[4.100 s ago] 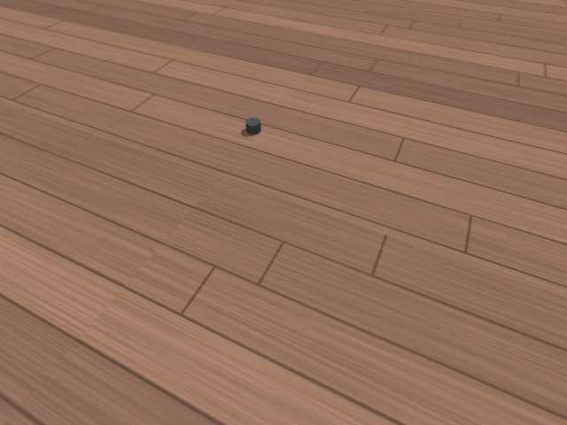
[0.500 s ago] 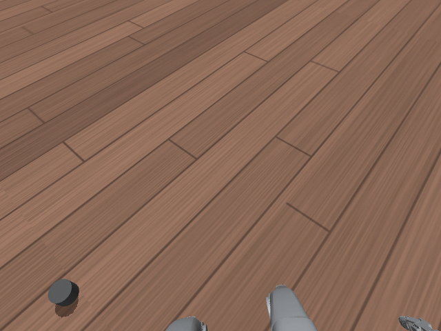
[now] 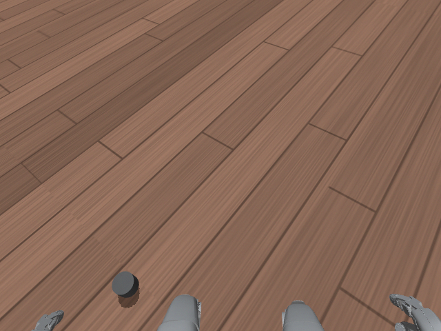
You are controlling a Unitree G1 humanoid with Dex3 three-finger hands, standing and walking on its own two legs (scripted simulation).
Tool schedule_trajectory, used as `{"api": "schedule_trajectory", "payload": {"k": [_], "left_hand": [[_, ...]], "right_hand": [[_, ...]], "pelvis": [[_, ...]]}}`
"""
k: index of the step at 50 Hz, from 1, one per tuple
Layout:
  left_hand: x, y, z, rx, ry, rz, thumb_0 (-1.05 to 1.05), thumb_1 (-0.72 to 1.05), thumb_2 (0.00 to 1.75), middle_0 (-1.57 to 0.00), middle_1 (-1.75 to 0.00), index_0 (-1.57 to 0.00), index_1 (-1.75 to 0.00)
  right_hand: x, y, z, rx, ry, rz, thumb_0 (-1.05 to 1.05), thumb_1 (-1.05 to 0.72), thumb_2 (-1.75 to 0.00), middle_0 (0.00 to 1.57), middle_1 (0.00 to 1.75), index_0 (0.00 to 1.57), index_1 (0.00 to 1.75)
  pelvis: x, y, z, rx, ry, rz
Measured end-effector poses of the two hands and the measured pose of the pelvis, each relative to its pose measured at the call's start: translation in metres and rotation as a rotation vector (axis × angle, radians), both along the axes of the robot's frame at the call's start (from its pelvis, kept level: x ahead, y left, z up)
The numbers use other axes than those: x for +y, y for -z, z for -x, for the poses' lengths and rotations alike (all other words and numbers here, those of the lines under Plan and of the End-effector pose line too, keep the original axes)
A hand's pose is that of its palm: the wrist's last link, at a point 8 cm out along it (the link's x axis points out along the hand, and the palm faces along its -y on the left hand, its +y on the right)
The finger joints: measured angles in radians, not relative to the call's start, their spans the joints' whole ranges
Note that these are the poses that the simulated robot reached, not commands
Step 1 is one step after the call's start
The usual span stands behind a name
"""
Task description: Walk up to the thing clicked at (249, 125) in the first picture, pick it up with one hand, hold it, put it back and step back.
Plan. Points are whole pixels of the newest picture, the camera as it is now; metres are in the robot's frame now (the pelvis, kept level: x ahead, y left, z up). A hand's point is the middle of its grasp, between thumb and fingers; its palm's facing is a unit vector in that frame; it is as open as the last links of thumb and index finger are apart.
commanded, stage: walk up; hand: left
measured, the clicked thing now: (125, 284) +0.36 +0.46 -0.70
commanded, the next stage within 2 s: none
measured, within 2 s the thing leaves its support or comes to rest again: neither
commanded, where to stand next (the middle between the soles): -0.07 +0.31 m, yaw -12 degrees
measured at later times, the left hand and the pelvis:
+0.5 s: hand out of the picture -0.03 +0.51 -0.12, palm faces -0.12 -0.82 -0.56, open 7.4 cm; pelvis -0.10 +0.22 +0.00, yaw -5 degrees
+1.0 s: hand out of the picture -0.07 +0.69 -0.14, palm faces -0.11 -0.92 -0.38, open 7.4 cm; pelvis -0.17 +0.41 +0.03, yaw -8 degrees
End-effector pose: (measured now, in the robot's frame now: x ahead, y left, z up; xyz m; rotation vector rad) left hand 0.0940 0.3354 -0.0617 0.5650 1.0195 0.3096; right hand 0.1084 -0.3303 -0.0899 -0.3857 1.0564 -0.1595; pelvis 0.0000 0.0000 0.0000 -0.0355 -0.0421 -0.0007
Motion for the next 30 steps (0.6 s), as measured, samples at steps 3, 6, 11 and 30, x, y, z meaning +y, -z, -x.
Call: {"api": "schedule_trajectory", "payload": {"k": [3, 6, 11, 30], "left_hand": [[0.054, 0.009, 0.005, 0.006, 0.029, -0.021, 0.01, 0.89, 0.90, -0.21, -0.30, -0.22, -0.31], [0.113, 0.025, 0.011, 0.017, 0.017, -0.051, 0.01, 0.89, 0.90, -0.21, -0.30, -0.22, -0.31], [0.155, 0.028, 0.023, 0.047, -0.033, -0.031, 0.01, 0.90, 0.90, -0.21, -0.30, -0.21, -0.30], [0.258, -0.011, 0.141, 0.104, -0.013, -0.025, 0.01, 0.89, 0.90, -0.21, -0.30, -0.22, -0.31]], "right_hand": [[0.032, 0.002, -0.006, -0.063, -0.001, 0.035, 0.00, -0.90, -0.90, 0.20, 0.30, 0.20, 0.30], [0.073, 0.007, 0.009, -0.079, 0.013, 0.063, 0.00, -0.91, -0.90, 0.20, 0.30, 0.20, 0.30], [0.138, 0.009, 0.070, 0.047, 0.065, 0.019, 0.00, -0.90, -0.90, 0.20, 0.30, 0.20, 0.30], [0.278, 0.040, 0.161, 0.108, 0.096, -0.084, 0.00, -0.90, -0.90, 0.20, 0.30, 0.20, 0.30]], "pelvis": [[0.045, 0.015, 0.010, 0.005, 0.011, 0.010], [0.085, 0.028, 0.025, -0.026, 0.044, -0.043], [0.122, 0.014, 0.040, -0.008, 0.032, 0.033], [0.266, -0.001, 0.124, -0.011, 0.080, -0.037]]}}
